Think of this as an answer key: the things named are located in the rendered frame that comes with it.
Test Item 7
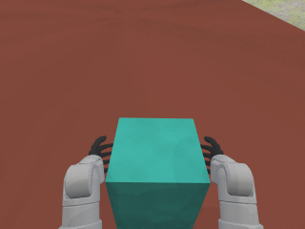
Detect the right robot hand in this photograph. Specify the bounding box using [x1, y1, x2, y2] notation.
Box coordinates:
[200, 136, 224, 175]

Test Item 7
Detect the right robot forearm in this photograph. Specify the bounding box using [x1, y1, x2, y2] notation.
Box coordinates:
[210, 155, 264, 229]

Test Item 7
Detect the left robot hand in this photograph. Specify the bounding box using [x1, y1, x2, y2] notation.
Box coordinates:
[89, 135, 113, 173]

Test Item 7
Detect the carton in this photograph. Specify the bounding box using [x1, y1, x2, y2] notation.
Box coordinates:
[105, 117, 211, 229]

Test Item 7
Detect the left robot forearm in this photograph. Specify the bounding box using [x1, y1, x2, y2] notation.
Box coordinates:
[58, 155, 105, 229]

